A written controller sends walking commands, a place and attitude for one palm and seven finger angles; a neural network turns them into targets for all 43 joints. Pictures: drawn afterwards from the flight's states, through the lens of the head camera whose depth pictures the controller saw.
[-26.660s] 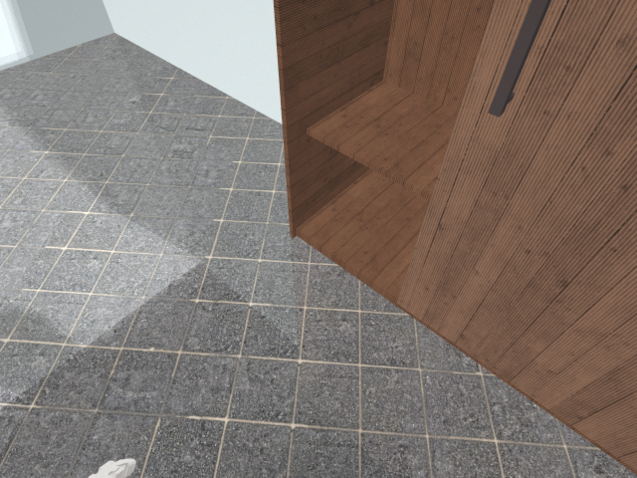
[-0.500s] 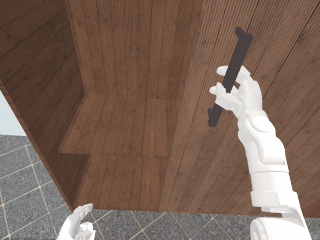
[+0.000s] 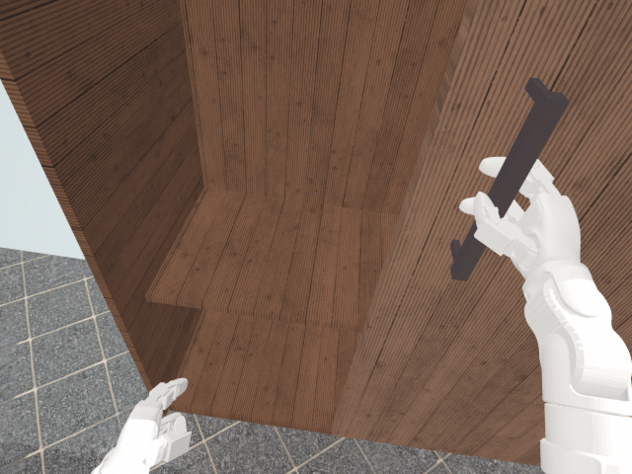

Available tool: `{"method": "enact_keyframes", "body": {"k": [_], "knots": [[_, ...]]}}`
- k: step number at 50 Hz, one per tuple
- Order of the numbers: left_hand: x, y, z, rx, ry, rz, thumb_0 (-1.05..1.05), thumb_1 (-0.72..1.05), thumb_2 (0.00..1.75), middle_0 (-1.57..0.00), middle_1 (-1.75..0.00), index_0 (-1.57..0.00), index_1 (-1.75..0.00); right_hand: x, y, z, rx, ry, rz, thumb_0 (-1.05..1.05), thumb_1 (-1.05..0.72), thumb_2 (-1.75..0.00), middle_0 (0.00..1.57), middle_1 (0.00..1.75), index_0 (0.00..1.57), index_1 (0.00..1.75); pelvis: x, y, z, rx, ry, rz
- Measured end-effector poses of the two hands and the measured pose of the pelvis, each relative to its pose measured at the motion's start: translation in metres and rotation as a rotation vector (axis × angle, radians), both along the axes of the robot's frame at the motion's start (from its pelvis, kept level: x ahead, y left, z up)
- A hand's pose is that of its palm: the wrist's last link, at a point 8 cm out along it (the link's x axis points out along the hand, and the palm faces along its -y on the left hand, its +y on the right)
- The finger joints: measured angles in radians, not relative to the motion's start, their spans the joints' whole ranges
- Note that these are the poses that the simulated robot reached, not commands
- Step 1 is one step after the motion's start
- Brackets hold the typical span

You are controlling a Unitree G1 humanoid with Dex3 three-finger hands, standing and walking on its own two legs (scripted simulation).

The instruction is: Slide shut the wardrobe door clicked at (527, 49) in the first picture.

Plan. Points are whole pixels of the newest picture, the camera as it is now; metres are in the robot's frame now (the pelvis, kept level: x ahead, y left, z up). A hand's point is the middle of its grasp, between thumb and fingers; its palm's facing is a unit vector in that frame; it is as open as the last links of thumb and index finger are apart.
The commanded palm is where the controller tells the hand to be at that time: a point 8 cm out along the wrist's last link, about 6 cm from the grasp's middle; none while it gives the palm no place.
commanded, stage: tug the door sideways, standing still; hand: right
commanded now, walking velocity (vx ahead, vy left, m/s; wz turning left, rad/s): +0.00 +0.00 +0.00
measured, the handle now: (492, 191) +0.41 -0.16 +0.22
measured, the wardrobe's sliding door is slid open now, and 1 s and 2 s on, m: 0.51 0.51 0.49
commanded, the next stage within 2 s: step sideways, sliding the door along in 0.72 s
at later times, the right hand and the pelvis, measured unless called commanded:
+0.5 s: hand (479, 220) +0.35 -0.13 +0.22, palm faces +0.11 +0.99 -0.05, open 5.9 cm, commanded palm +0.32 -0.12 +0.22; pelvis -0.02 -0.02 -0.01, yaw -8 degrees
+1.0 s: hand (482, 224) +0.35 -0.13 +0.21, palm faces +0.03 +0.99 -0.13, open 6.1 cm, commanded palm +0.34 -0.17 +0.22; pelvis -0.07 -0.04 -0.01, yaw -1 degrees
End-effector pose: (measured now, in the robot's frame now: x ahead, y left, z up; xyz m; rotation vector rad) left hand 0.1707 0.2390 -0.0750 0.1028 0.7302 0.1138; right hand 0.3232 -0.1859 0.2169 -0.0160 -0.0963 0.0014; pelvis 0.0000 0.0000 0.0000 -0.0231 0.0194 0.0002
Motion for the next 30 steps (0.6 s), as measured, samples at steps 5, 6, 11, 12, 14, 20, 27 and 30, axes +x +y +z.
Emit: {"method": "enact_keyframes", "body": {"k": [5,6,11,12,14,20,27,30], "knots": [[0.017,0.0,-0.003,0.026,0.003,-0.024,0.01,0.9,0.9,-0.2,-0.3,-0.2,-0.3,0.002,0.0,0.0,0.009,-0.003,-0.005,0.0,-0.74,-0.8,0.36,1.36,0.27,1.32,0.006,0.0,-0.004,0.005,0.005,-0.021],[0.02,-0.001,-0.005,0.031,0.008,-0.036,0.01,0.9,0.9,-0.2,-0.3,-0.2,-0.3,0.002,0.0,0.0,0.011,-0.002,-0.014,0.0,-0.73,-0.81,0.37,1.36,0.28,1.32,0.006,-0.001,-0.005,0.007,0.004,-0.031],[0.031,-0.015,-0.008,0.034,0.036,-0.096,0.01,0.9,0.9,-0.2,-0.3,-0.2,-0.3,0.001,0.004,0.001,0.007,0.02,-0.07,0.0,-0.74,-0.84,0.37,1.38,0.32,1.34,0.003,-0.004,-0.002,0.014,-0.006,-0.07],[0.033,-0.019,-0.008,0.029,0.037,-0.106,0.01,0.91,0.9,-0.2,-0.3,-0.2,-0.3,0.001,0.005,0.002,0.006,0.024,-0.078,0.0,-0.74,-0.84,0.37,1.38,0.32,1.35,0.002,-0.005,-0.002,0.015,-0.008,-0.078],[0.035,-0.028,-0.009,0.02,0.034,-0.127,0.01,0.91,0.9,-0.2,-0.3,-0.2,-0.3,0.001,0.006,0.002,0.003,0.025,-0.09,0.0,-0.74,-0.84,0.37,1.39,0.32,1.35,0.001,-0.006,-0.002,0.018,-0.011,-0.093],[0.038,-0.057,-0.015,-0.017,0.029,-0.194,0.01,0.9,0.9,-0.2,-0.3,-0.2,-0.3,0.001,0.008,0.0,-0.015,-0.003,-0.11,-0.01,-0.75,-0.85,0.38,1.39,0.29,1.37,-0.007,-0.01,-0.008,0.005,-0.018,-0.105],[0.018,-0.082,-0.023,-0.049,0.072,-0.239,0.01,0.9,0.9,-0.2,-0.3,-0.2,-0.3,-0.001,0.008,0.002,-0.037,0.023,-0.107,-0.01,-0.77,-0.82,0.36,1.39,0.26,1.38,-0.021,-0.02,-0.006,0.022,-0.028,-0.141],[0.007,-0.087,-0.026,-0.045,0.089,-0.247,0.01,0.9,0.9,-0.2,-0.3,-0.2,-0.3,0.0,0.008,0.002,-0.041,0.014,-0.101,-0.01,-0.77,-0.82,0.36,1.39,0.24,1.38,-0.027,-0.023,-0.007,0.014,-0.028,-0.141]]}}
